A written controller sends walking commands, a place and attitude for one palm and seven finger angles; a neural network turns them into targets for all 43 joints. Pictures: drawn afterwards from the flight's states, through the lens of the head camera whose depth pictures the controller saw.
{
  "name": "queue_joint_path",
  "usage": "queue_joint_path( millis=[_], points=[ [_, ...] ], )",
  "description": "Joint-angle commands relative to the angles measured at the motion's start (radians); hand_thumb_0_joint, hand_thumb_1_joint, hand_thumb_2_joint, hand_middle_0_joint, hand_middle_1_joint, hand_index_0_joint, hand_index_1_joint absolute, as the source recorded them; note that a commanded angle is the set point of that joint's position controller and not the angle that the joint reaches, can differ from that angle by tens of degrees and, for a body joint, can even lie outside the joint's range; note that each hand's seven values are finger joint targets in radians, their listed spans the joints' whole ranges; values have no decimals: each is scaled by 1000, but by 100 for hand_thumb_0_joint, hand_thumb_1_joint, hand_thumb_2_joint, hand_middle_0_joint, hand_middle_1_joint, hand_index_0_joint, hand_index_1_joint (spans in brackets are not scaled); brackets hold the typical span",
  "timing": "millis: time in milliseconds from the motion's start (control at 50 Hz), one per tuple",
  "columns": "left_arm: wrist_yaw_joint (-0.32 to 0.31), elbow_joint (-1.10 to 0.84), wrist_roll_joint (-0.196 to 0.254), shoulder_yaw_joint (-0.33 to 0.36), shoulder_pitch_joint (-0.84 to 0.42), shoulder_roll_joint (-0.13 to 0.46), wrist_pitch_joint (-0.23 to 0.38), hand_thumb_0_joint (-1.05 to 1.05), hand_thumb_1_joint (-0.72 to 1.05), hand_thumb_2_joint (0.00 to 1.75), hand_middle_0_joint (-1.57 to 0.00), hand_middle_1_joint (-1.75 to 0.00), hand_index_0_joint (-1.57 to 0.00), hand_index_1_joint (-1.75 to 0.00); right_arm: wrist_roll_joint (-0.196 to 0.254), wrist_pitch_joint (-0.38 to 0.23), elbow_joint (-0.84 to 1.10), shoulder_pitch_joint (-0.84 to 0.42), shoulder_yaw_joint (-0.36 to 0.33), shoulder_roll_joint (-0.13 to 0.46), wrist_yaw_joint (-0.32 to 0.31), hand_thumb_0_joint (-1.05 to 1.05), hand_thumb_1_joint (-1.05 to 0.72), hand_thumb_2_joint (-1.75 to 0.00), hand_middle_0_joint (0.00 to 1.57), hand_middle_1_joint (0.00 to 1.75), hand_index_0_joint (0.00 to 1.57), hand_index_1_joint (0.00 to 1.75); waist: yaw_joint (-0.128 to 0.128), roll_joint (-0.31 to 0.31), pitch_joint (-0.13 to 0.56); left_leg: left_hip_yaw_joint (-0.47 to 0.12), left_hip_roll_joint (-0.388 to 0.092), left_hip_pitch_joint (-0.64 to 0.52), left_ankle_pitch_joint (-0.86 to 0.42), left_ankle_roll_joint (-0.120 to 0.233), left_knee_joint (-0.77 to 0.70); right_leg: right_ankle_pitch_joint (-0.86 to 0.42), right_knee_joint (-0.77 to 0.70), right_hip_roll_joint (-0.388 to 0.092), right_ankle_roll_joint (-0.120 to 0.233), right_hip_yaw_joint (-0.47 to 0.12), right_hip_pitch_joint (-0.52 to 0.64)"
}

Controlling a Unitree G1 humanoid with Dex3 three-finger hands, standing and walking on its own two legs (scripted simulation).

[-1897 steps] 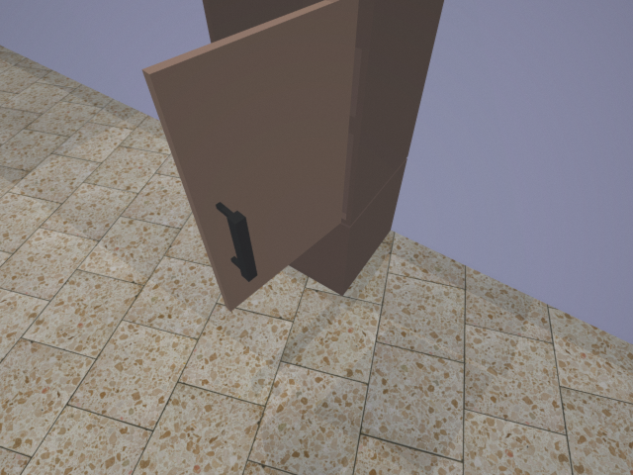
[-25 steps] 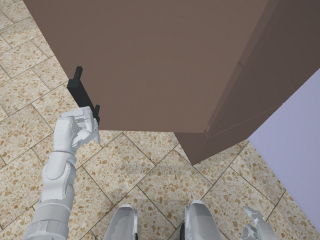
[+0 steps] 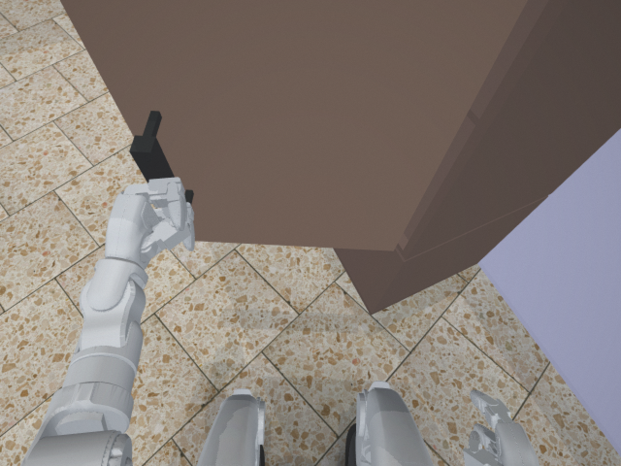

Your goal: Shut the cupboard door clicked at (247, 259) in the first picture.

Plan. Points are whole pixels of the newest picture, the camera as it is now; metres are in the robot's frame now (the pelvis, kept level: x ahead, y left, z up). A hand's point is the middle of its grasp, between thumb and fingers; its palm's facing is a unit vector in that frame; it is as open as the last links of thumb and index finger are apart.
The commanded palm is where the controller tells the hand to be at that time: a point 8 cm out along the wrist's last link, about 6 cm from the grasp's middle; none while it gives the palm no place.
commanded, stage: push the door shut along its arc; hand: left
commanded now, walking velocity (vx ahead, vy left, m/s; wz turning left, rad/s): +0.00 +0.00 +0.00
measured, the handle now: (170, 176) +0.48 +0.20 +0.04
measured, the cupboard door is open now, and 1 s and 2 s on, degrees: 62 44 32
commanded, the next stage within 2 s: pull the fist back off the door in 1.60 s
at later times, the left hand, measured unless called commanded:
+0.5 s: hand (201, 185) +0.46 +0.15 +0.04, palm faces -0.21 -0.98 -0.05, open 3.1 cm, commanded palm +0.46 +0.19 +0.04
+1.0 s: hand (235, 155) +0.52 +0.12 +0.03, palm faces -0.37 -0.93 -0.05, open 3.1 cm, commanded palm +0.53 +0.15 +0.04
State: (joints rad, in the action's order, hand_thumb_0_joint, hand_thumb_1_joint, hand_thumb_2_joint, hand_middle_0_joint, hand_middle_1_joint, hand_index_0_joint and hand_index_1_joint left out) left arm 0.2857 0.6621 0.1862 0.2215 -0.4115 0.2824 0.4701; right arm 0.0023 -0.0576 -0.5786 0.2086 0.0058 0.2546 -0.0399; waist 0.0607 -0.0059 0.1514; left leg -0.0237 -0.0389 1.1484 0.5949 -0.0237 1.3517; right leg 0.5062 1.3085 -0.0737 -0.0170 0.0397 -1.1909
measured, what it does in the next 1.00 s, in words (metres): stands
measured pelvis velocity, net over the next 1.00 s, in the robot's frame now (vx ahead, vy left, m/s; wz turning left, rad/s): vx -0.01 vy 0.01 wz -0.03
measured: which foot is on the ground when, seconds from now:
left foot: down 0.00-1.00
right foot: down 0.00-1.00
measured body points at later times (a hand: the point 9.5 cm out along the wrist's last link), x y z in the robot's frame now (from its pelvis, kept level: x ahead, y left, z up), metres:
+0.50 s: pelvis -0.01 +0.01 -0.01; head +0.13 +0.02 +0.42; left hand +0.47 +0.21 +0.04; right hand +0.06 -0.27 -0.13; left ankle +0.02 +0.13 -0.61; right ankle +0.06 -0.14 -0.61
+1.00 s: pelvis -0.01 +0.01 -0.02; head +0.16 +0.03 +0.39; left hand +0.53 +0.17 +0.04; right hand +0.02 -0.26 -0.13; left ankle +0.02 +0.13 -0.61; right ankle +0.06 -0.14 -0.61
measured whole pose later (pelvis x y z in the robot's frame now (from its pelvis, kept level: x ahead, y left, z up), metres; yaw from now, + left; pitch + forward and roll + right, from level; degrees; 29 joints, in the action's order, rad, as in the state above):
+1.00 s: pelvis -0.01 +0.01 -0.02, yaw -2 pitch +29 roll -3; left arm 0.44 1.13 0.08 0.25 -1.01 0.49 0.36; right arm -0.01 -0.02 -0.63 0.30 0.04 0.27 -0.01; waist 0.20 -0.03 0.13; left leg -0.03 -0.05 1.34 0.60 0.00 1.44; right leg 0.48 1.35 -0.06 -0.03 0.04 -1.37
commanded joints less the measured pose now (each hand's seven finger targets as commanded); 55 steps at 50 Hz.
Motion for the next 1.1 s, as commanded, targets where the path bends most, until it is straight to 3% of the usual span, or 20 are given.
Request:
queue_joint_path(
  millis=[0, 60, 100, 160, 200, 220, 260, 320, 360, 460, 640, 780, 800, 840, 880, 920, 940, 980, 1040, 1080],
  points=[
    [39, -150, 18, 31, -399, 166, 39, 0, 90, 90, -130, -150, -130, -150, 9, -31, 85, 96, -63, 160, -6, 0, -90, -90, 20, 30, 20, 30, 35, -56, 439, 4, 42, -206, -258, 34, -193, -212, -163, 55, 41, -13, 295],
    [56, -132, 16, 22, -448, 168, 36, 0, 90, 90, -130, -150, -130, -150, 10, -31, 76, 112, -68, 165, -4, 0, -90, -90, 20, 30, 20, 30, 44, -67, 467, -3, 38, -236, -285, 33, -187, -227, -156, 55, 43, -7, 271],
    [61, -93, 12, 7, -488, 154, 32, 0, 90, 90, -130, -150, -130, -150, 11, -27, 67, 123, -69, 167, -1, 0, -90, -90, 20, 30, 20, 30, 61, -36, 441, -8, 38, -223, -254, 36, -189, -199, -167, 57, 40, -4, 252],
    [69, -72, -5, -10, -607, 170, 45, 0, 90, 90, -130, -150, -130, -150, 11, -27, 50, 134, -69, 172, -4, 0, -90, -90, 20, 30, 20, 30, 81, -65, 444, -13, 39, -227, -227, 37, -185, -169, -166, 58, 43, -5, 217],
    [76, -20, -11, -36, -642, 141, 42, 0, 90, 90, -130, -150, -130, -150, 11, -24, 40, 143, -70, 172, -2, 0, -90, -90, 20, 30, 20, 30, 95, -68, 423, -15, 41, -229, -201, 39, -188, -147, -173, 59, 44, 0, 190],
    [78, -7, -15, -20, -668, 169, 47, 0, 90, 90, -130, -150, -130, -150, 10, -22, 33, 150, -70, 179, -3, 0, -90, -90, 20, 30, 20, 30, 93, -56, 437, -22, 41, -230, -192, 38, -190, -136, -170, 58, 46, 3, 188],
    [86, 12, -18, -39, -738, 157, 53, 0, 90, 90, -130, -150, -130, -150, 9, -23, 25, 155, -72, 181, -3, 0, -90, -90, 20, 30, 20, 30, 108, -86, 463, -26, 43, -251, -192, 39, -186, -133, -164, 58, 48, 5, 158],
    [95, 88, -28, -40, -781, 171, 46, 0, 90, 90, -130, -150, -130, -150, 8, -16, 15, 166, -68, 186, -1, 0, -90, -90, 20, 30, 20, 30, 117, -84, 437, -26, 45, -222, -164, 41, -185, -113, -167, 61, 50, 5, 146],
    [99, 110, -33, -20, -838, 206, 49, 0, 90, 90, -130, -150, -130, -150, 5, -14, 7, 176, -67, 193, -3, 0, -90, -90, 20, 30, 20, 30, 127, -88, 460, -31, 44, -228, -170, 43, -178, -115, -161, 62, 52, 6, 135],
    [113, 164, -49, -2, -885, 245, 39, 0, 90, 90, -130, -150, -130, -150, -1, -7, 6, 196, -61, 196, 6, 0, -90, -90, 20, 30, 20, 30, 130, -114, 498, -31, 44, -221, -199, 45, -163, -126, -148, 68, 55, 7, 137],
    [139, 203, -61, 7, -992, 285, 1, 0, 90, 90, -130, -150, -130, -150, -4, 10, 5, 227, -54, 205, 13, 0, -90, -90, 20, 30, 20, 30, 170, -140, 502, -39, 36, -222, -240, 51, -137, -150, -132, 78, 56, 16, 92],
    [163, 208, -61, 71, -1016, 365, -32, 0, 90, 90, -130, -150, -130, -150, -7, 18, 4, 242, -51, 207, 17, 0, -90, -90, 20, 30, 20, 30, 159, -167, 566, -38, 29, -241, -323, 50, -113, -203, -122, 81, 56, 13, 116],
    [165, 215, -64, 59, -1015, 351, -36, 0, 90, 90, -130, -150, -130, -150, -7, 20, 7, 243, -49, 205, 19, 0, -90, -90, 20, 30, 20, 30, 161, -152, 561, -39, 30, -235, -317, 50, -115, -196, -121, 82, 54, 17, 114],
    [162, 218, -73, 34, -1061, 331, -36, 0, 90, 90, -130, -150, -130, -150, -8, 18, 3, 250, -47, 203, 17, 0, -90, -90, 20, 30, 20, 30, 183, -166, 530, -45, 28, -237, -313, 51, -112, -188, -115, 85, 55, 22, 72],
    [157, 243, -83, 31, -1075, 334, -44, 0, 90, 90, -130, -150, -130, -150, -9, 20, -3, 252, -47, 205, 20, 0, -90, -90, 20, 30, 20, 30, 187, -173, 516, -47, 26, -235, -294, 48, -110, -174, -118, 85, 54, 22, 53],
    [156, 262, -89, 39, -1110, 354, -56, 0, 90, 90, -130, -150, -130, -150, -10, 20, -4, 256, -44, 208, 18, 0, -90, -90, 20, 30, 20, 30, 202, -143, 512, -43, 26, -196, -273, 54, -98, -166, -118, 87, 53, 18, 60],
    [155, 251, -88, 55, -1138, 380, -55, 0, 90, 90, -130, -150, -130, -150, -11, 17, -3, 263, -40, 208, 15, 0, -90, -90, 20, 30, 20, 30, 203, -166, 524, -44, 28, -201, -289, 56, -96, -175, -109, 89, 56, 21, 64],
    [160, 256, -94, 56, -1141, 380, -64, 0, 90, 90, -130, -150, -130, -150, -13, 16, -4, 267, -42, 209, 16, 0, -90, -90, 20, 30, 20, 30, 201, -172, 568, -49, 25, -228, -327, 53, -86, -195, -101, 89, 56, 22, 60],
    [166, 273, -95, 99, -1132, 434, -80, 0, 90, 90, -130, -150, -130, -150, -16, 15, 1, 277, -36, 208, 17, 0, -90, -90, 20, 30, 20, 30, 194, -186, 592, -43, 25, -215, -370, 56, -73, -224, -91, 93, 57, 21, 87],
    [168, 277, -107, 100, -1109, 429, -92, 0, 90, 90, -130, -150, -130, -150, -18, 18, 6, 274, -37, 207, 21, 0, -90, -90, 20, 30, 20, 30, 182, -199, 603, -44, 20, -221, -391, 50, -67, -233, -83, 91, 55, 21, 77]
  ],
)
